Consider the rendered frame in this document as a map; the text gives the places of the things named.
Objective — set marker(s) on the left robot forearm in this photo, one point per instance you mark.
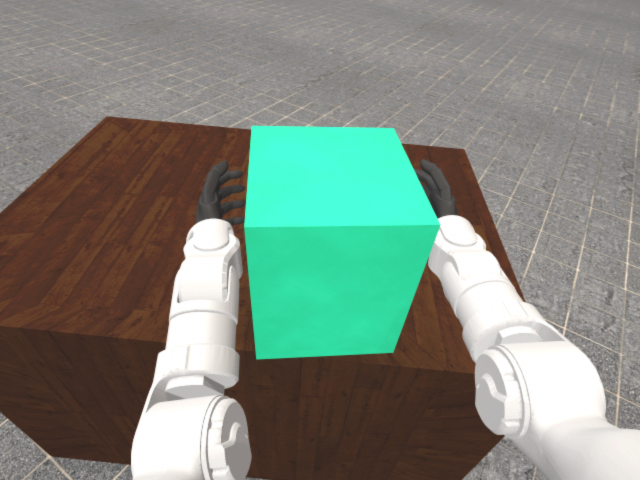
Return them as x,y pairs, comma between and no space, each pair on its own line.
200,358

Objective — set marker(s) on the robot left upper arm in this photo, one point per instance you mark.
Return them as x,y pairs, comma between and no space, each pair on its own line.
203,438

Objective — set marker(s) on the right robot forearm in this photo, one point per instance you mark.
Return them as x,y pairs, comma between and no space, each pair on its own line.
481,295

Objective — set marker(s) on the carton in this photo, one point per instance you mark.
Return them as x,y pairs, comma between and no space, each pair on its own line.
338,231

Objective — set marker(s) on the right robot hand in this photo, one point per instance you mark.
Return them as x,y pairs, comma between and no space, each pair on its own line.
437,189

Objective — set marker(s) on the pedestal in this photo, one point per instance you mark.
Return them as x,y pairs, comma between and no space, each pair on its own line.
88,258

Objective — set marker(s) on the left robot hand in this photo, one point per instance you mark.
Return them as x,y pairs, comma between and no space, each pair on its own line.
209,206

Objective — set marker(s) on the robot right upper arm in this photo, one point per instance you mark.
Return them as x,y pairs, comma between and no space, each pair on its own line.
547,399

